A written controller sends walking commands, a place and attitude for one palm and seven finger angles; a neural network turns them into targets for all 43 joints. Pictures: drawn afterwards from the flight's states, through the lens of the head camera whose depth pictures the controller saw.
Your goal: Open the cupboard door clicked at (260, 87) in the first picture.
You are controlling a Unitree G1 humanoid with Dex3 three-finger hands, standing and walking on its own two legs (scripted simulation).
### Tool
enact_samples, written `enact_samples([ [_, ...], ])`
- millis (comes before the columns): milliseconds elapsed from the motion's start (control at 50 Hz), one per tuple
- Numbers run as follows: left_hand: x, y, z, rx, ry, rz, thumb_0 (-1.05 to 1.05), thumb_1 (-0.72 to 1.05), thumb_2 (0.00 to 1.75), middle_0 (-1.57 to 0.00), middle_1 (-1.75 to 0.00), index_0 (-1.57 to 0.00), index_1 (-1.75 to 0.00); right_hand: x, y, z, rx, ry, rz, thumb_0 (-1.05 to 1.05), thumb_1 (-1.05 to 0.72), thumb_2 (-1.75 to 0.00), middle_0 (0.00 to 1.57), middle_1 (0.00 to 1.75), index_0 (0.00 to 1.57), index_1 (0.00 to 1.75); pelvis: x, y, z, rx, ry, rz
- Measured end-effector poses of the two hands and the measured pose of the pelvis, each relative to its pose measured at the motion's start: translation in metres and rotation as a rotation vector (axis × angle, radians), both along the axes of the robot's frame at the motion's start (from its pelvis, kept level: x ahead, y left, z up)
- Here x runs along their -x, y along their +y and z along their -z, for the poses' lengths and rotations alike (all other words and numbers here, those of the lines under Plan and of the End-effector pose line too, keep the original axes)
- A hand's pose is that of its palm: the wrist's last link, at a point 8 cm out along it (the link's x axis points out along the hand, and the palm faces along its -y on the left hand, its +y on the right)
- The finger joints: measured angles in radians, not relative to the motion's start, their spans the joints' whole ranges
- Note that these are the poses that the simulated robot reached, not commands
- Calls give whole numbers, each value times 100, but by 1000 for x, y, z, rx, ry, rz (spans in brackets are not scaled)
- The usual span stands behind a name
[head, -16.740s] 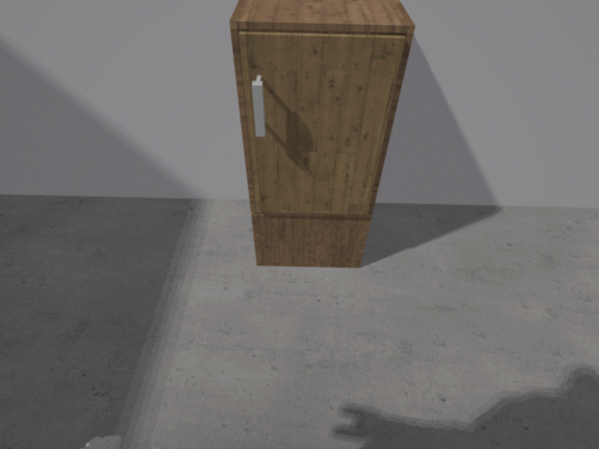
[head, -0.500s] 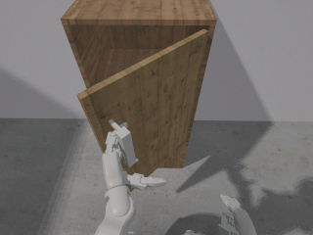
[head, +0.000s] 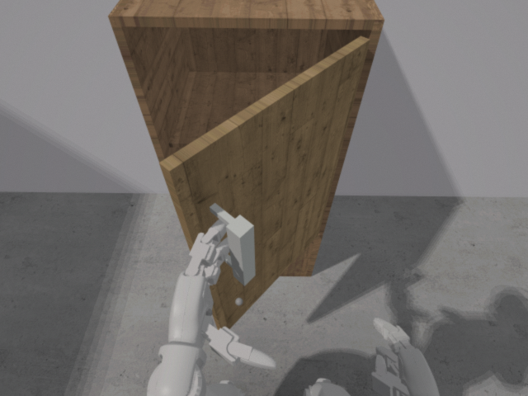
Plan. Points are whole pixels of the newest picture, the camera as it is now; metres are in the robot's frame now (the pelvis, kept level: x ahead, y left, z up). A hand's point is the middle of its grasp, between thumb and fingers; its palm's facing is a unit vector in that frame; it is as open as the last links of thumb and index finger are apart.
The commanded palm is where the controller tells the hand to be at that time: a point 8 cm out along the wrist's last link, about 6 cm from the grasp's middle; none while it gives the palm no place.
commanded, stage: slide the hand sideways off the handle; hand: left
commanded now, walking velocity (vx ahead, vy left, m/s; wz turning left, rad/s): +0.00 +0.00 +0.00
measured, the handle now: (231, 245) +0.32 +0.07 +0.06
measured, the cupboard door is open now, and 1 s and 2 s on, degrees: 48 48 48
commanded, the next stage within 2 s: draw the hand back to the body in 0.66 s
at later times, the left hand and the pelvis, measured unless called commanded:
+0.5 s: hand (200, 338) +0.19 +0.09 +0.06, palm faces +0.05 -1.00 -0.03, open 16.2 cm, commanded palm +0.15 +0.15 +0.06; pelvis +0.01 -0.02 -0.01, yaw +1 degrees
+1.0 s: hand (160, 335) +0.18 +0.13 +0.10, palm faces +0.03 -1.00 -0.07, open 16.3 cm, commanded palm +0.15 +0.19 +0.10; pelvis +0.00 -0.02 +0.00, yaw +1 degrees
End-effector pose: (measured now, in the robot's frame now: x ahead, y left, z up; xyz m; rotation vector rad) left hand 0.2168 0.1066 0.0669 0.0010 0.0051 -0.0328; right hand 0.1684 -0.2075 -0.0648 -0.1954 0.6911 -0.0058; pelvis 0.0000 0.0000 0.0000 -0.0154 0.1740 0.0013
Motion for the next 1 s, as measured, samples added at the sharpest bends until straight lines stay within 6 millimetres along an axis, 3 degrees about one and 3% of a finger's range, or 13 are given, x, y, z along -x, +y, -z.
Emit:
enact_samples([
  [180, 15, 12, -2, 12, 30, -24, -1, -50, 30, -17, -31, -19, -32, -13, -1, -2, -3, -23, -8, 2, -90, -90, 20, 30, 21, 30, -7, -5, 0, 0, 12, -2],
  [420, 43, 33, -1, -14, 50, -70, -1, -50, 30, -17, -31, -19, -32, -23, -21, 1, 12, -46, -5, 2, -90, -90, 20, 30, 21, 30, -12, -19, 7, -3, 33, -11],
  [640, 58, 49, 2, -49, 52, -60, -1, -50, 30, -16, -30, -16, -30, -23, -38, 11, 27, -59, 18, 2, -90, -90, 20, 30, 21, 30, -6, -29, 16, -1, 48, -21],
  [820, 63, 59, 0, -33, 37, -62, -1, -50, 30, -15, -30, -15, -30, -17, -40, 12, 30, -71, 40, 2, -91, -90, 20, 30, 21, 30, -2, -29, 17, 3, 44, -23],
  [1000, 57, 80, -33, -73, -14, -61, -1, -50, 30, -16, -30, -15, -30, -13, -30, -4, 9, -98, 68, 2, -90, -90, 20, 30, 21, 30, -4, -20, 4, 14, 0, -21],
])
